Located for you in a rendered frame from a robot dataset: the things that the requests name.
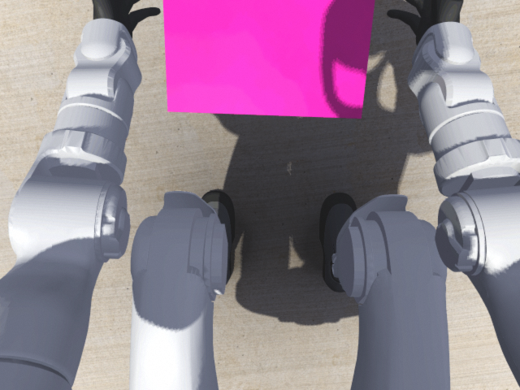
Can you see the robot shin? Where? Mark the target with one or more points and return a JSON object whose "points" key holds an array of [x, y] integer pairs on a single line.
{"points": [[141, 242], [390, 202]]}

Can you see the robot left forearm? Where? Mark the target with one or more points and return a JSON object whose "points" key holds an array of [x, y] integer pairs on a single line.
{"points": [[94, 117]]}

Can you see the robot right upper arm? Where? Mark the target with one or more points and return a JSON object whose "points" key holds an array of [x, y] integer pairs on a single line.
{"points": [[478, 234]]}

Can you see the robot left hand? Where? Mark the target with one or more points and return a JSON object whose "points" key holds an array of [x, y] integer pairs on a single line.
{"points": [[118, 10]]}

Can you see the carton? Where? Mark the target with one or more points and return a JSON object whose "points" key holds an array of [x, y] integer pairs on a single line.
{"points": [[267, 57]]}

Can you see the robot right hand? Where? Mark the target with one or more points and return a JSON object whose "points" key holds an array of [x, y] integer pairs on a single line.
{"points": [[431, 11]]}

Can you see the right robot shin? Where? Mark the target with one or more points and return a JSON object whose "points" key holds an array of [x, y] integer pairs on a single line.
{"points": [[390, 202]]}

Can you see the robot right forearm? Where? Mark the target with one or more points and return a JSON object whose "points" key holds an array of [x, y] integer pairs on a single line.
{"points": [[465, 127]]}

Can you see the left robot shin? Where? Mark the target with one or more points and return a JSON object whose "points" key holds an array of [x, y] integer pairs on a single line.
{"points": [[141, 242]]}

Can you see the robot left upper arm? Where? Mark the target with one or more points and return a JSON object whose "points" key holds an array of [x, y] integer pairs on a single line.
{"points": [[63, 230]]}

